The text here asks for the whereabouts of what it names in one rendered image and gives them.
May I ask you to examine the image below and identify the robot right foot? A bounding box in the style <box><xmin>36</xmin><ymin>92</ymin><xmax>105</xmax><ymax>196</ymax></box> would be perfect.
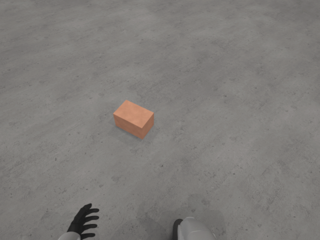
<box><xmin>173</xmin><ymin>219</ymin><xmax>183</xmax><ymax>240</ymax></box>

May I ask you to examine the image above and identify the robot left hand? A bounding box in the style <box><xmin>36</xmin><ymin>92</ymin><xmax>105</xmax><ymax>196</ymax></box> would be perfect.
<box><xmin>67</xmin><ymin>203</ymin><xmax>99</xmax><ymax>240</ymax></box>

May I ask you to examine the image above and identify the carton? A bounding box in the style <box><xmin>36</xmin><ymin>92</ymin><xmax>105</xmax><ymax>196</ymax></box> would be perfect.
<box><xmin>113</xmin><ymin>100</ymin><xmax>154</xmax><ymax>140</ymax></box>

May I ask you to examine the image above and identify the right robot shin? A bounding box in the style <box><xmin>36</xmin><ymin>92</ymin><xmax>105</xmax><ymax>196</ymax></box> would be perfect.
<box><xmin>182</xmin><ymin>217</ymin><xmax>195</xmax><ymax>223</ymax></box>

